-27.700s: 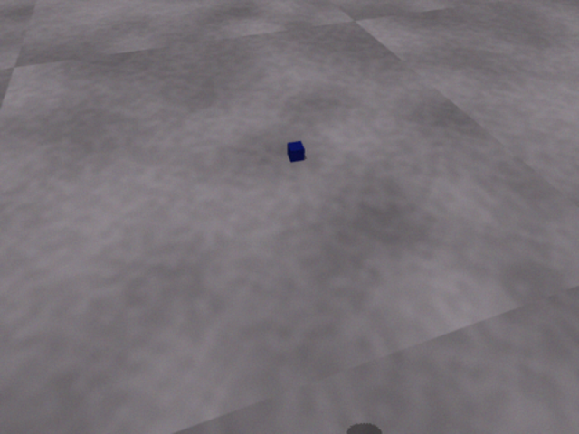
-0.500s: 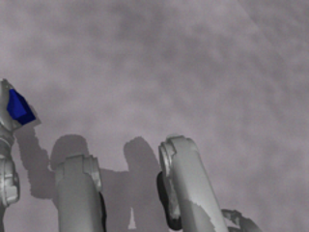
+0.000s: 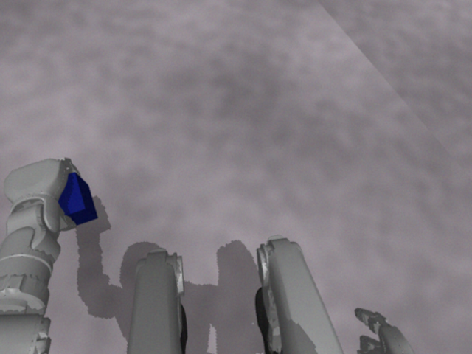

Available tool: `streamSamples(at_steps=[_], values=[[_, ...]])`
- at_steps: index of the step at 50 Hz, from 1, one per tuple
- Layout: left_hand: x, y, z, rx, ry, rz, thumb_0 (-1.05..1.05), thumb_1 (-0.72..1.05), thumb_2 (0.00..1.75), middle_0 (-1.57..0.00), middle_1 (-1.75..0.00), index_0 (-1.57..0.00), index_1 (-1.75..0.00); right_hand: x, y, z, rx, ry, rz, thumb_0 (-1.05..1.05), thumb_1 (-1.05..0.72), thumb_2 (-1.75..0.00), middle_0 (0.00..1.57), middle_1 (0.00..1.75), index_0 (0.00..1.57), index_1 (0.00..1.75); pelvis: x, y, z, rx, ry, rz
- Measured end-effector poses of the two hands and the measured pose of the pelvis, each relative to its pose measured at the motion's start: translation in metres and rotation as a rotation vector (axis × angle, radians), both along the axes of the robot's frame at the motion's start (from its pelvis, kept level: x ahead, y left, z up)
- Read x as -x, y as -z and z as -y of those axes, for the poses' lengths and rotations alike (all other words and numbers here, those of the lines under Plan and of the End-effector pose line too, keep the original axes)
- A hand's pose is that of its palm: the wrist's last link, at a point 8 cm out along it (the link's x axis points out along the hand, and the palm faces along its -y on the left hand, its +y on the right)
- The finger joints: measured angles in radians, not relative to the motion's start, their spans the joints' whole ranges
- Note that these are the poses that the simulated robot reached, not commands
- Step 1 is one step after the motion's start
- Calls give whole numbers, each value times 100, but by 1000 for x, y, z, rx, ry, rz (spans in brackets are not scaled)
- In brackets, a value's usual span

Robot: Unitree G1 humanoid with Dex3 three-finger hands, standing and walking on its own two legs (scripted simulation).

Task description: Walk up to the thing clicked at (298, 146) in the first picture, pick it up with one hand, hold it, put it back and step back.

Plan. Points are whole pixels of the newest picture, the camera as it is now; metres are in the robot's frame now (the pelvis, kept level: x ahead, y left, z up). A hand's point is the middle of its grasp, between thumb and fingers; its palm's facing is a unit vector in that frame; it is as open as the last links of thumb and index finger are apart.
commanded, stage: lift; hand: left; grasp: from above
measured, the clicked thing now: (66, 202) +0.41 +0.29 -0.14
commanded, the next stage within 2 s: hold in 1.00 s
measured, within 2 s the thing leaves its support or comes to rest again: neither
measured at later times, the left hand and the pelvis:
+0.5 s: hand (9, 180) +0.36 +0.25 +0.10, palm faces -0.41 -0.20 -0.89, open 10.3 cm; pelvis +0.04 -0.01 +0.18, yaw +2 degrees
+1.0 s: hand out of the picture +0.39 +0.23 +0.19, palm faces -0.41 -0.21 -0.89, open 10.3 cm; pelvis +0.08 -0.01 +0.27, yaw +2 degrees
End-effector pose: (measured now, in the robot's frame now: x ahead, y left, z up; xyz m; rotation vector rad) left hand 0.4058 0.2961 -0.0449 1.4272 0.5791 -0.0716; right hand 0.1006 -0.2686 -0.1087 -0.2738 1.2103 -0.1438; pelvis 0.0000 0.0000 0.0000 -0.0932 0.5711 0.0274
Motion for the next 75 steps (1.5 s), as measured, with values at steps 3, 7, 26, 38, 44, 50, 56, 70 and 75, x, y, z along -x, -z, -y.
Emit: streamSamples(at_steps=[3, 7, 26, 38, 44, 50, 56, 70, 75], values=[[8, -25, 4, 9, -3, 1, 0, -12, 62, -68, -60, -74, -53, -12, -22, -2, 7, 4, 36, 0, -92, -90, 20, 30, 20, 30, -2, -22, 0, -7, -5, 18], [16, -60, 10, 13, -21, 6, 0, -12, 62, -69, -60, -74, -53, -25, -52, -6, 8, 6, 74, 0, -92, -90, 20, 30, 20, 30, -6, -53, 1, -17, -10, 47], [37, -203, 43, 22, -46, -42, 0, -13, 62, -69, -56, -74, -52, -43, -185, -9, 9, 74, 176, 0, -91, -90, 20, 30, 21, 30, -38, -187, 5, -58, -10, 236], [23, -258, 55, 14, -53, -32, 0, -12, 62, -69, -57, -74, -53, -46, -233, -5, 8, 82, 172, 1, -91, -90, 20, 30, 20, 30, -60, -238, 6, -72, -8, 319], [17, -278, 59, 20, -65, -36, 0, -12, 62, -68, -58, -73, -53, -52, -249, -6, -9, 81, 178, 1, -91, -90, 20, 30, 20, 30, -69, -256, 7, -80, -8, 353], [16, -292, 63, 25, -55, -37, 0, -12, 62, -69, -57, -74, -53, -62, -263, -7, -19, 74, 196, 1, -91, -90, 20, 30, 20, 30, -76, -268, 7, -85, -9, 380], [17, -303, 65, 27, -44, -26, 0, -13, 62, -69, -57, -74, -53, -76, -273, -9, -29, 65, 218, 1, -90, -90, 20, 30, 20, 30, -82, -277, 5, -89, -8, 404], [9, -335, 63, 5, -43, -9, 0, -13, 62, -70, -59, -74, -53, -105, -286, -16, -66, 35, 280, 1, -90, -90, 20, 30, 20, 30, -90, -289, 3, -95, -9, 448], [12, -340, 66, 13, -24, -16, 0, -13, 62, -69, -60, -74, -53, -109, -291, -17, -74, 27, 298, 1, -91, -90, 20, 30, 20, 30, -90, -291, 3, -97, -7, 463]])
